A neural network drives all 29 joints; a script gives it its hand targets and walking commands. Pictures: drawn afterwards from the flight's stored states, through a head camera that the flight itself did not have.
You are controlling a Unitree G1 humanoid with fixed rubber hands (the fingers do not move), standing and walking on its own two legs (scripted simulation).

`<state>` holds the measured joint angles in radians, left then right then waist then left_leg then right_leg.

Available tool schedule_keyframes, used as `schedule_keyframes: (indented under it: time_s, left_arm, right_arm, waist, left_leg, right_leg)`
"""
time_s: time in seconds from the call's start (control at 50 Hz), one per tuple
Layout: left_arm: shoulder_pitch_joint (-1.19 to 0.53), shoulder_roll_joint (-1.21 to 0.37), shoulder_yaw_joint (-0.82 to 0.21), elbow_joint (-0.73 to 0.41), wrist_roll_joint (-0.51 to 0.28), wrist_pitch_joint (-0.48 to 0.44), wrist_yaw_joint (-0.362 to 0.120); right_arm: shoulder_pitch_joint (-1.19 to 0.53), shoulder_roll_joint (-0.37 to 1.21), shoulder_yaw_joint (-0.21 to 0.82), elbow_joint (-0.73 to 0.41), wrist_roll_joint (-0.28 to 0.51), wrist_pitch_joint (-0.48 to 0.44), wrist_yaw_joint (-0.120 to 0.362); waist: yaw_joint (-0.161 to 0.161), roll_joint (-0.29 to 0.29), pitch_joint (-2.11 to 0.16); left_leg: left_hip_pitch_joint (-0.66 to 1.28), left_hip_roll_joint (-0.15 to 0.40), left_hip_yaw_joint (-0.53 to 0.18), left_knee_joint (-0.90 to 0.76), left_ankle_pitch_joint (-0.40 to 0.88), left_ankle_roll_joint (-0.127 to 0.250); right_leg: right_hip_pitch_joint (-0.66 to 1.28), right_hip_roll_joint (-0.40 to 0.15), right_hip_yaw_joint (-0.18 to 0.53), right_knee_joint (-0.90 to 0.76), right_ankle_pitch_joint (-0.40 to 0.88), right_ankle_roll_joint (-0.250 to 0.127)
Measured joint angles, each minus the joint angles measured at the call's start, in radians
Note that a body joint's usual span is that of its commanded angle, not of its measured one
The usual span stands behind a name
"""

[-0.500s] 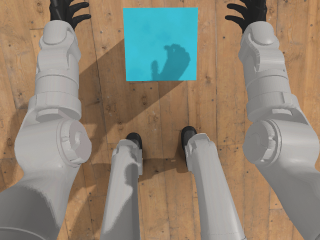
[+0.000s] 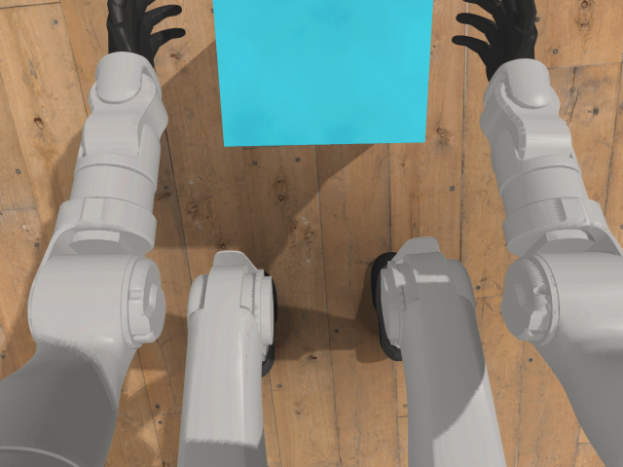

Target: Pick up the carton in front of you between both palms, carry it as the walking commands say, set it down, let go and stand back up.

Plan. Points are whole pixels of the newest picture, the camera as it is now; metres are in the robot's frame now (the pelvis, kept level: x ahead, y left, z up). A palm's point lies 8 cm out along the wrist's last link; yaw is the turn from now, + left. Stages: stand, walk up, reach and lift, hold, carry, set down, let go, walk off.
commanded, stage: reach and lift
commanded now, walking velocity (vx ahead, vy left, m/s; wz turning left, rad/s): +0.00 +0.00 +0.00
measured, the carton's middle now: (320, 62) +0.51 -0.02 -0.30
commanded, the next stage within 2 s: none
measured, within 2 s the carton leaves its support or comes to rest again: leaves its support in 0.94 s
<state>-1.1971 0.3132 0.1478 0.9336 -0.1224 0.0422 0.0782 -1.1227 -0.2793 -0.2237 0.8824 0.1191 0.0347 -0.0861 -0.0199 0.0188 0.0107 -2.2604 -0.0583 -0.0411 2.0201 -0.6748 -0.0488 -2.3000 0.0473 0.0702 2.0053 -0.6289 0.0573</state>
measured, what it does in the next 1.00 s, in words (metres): lowers itself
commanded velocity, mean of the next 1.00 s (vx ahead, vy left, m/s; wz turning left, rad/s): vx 0.00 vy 0.00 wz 0.00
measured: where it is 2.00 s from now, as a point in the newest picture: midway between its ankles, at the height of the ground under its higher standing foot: (327, 330)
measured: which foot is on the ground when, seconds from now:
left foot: down 0.00-1.00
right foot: down 0.00-1.00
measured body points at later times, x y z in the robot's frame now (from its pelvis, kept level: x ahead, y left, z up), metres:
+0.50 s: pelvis -0.07 +0.00 -0.06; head +0.31 -0.01 +0.16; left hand +0.53 +0.18 -0.22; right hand +0.51 -0.18 -0.24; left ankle +0.04 +0.12 -0.39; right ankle +0.05 -0.13 -0.39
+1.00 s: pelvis -0.06 -0.01 -0.07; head +0.31 +0.00 +0.19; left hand +0.52 +0.13 -0.22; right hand +0.51 -0.17 -0.22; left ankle +0.04 +0.13 -0.39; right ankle +0.05 -0.13 -0.39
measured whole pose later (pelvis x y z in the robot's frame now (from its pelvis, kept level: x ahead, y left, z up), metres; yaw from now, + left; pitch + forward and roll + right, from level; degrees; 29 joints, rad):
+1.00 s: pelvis -0.06 -0.01 -0.07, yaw +0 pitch +35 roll +0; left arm -1.47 0.27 0.18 0.92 -0.10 0.25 0.13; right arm -1.45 -0.26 -0.21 0.92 0.12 0.26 -0.14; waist -0.03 -0.02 0.39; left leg -2.22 -0.07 -0.07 2.25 -0.63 -0.08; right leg -2.24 0.05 0.04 2.23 -0.59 0.04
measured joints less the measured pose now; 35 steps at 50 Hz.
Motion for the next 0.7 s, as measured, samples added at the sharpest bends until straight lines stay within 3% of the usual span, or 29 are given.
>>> schedule_keyframes:
  time_s: [0.1, 0.18, 0.28, 0.38, 0.48, 0.64, 0.7]
  left_arm:
    - [-0.123, 0.048, -0.030, 0.043, -0.048, 0.008, 0.009]
    - [-0.283, 0.084, -0.090, 0.138, -0.092, 0.025, 0.013]
    - [-0.342, 0.127, -0.135, 0.205, -0.117, 0.048, 0.021]
    - [-0.434, 0.120, -0.128, 0.236, -0.082, 0.054, 0.020]
    - [-0.496, 0.133, -0.102, 0.327, -0.082, 0.063, -0.004]
    - [-0.469, 0.071, -0.115, 0.281, -0.077, 0.051, -0.036]
    - [-0.476, 0.041, -0.080, 0.270, -0.052, 0.041, 0.020]
  right_arm:
    - [-0.147, -0.037, 0.019, 0.029, 0.021, 0.011, -0.009]
    - [-0.294, -0.083, 0.022, 0.132, 0.032, 0.030, -0.011]
    - [-0.395, -0.075, 0.046, 0.237, 0.078, 0.057, -0.007]
    - [-0.473, -0.116, 0.102, 0.278, 0.133, 0.056, -0.008]
    - [-0.535, -0.097, 0.094, 0.365, 0.098, 0.062, -0.016]
    - [-0.502, -0.060, 0.047, 0.334, 0.024, 0.033, -0.010]
    - [-0.504, -0.043, 0.024, 0.309, 0.008, 0.038, -0.026]
  waist:
    - [-0.002, 0.012, 0.162]
    - [-0.022, -0.016, 0.355]
    - [-0.038, -0.052, 0.471]
    - [-0.006, -0.043, 0.506]
    - [0.006, -0.026, 0.490]
    - [-0.016, -0.003, 0.474]
    - [-0.031, -0.005, 0.476]
  left_leg:
    - [-0.031, -0.002, 0.003, 0.070, 0.005, -0.006]
    - [-0.009, -0.002, 0.002, 0.152, 0.048, -0.010]
    - [0.033, 0.021, -0.004, 0.222, 0.060, -0.006]
    - [0.049, 0.030, -0.011, 0.234, 0.077, -0.004]
    - [0.054, 0.033, -0.001, 0.210, 0.086, 0.001]
    - [0.041, 0.013, -0.005, 0.192, 0.079, 0.003]
    - [0.032, 0.007, -0.011, 0.194, 0.079, 0.002]
  right_leg:
    - [-0.025, -0.011, -0.007, 0.076, 0.008, -0.004]
    - [0.007, -0.036, -0.024, 0.162, 0.031, -0.019]
    - [0.049, -0.036, -0.042, 0.219, 0.056, -0.030]
    - [0.066, -0.032, -0.051, 0.221, 0.081, -0.030]
    - [0.069, -0.031, -0.043, 0.201, 0.088, -0.027]
    - [0.074, -0.044, -0.044, 0.185, 0.061, -0.021]
    - [0.068, -0.040, -0.045, 0.185, 0.060, -0.018]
